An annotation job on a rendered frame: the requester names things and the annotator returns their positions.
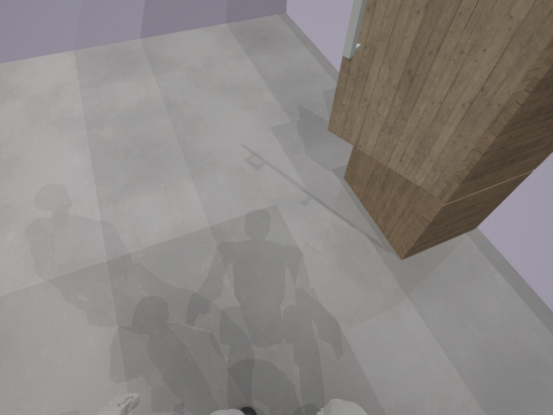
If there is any cupboard door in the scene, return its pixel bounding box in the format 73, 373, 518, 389
327, 0, 553, 197

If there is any robot left hand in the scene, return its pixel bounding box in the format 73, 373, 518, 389
97, 393, 141, 415

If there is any handle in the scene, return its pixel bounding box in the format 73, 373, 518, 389
342, 0, 367, 59

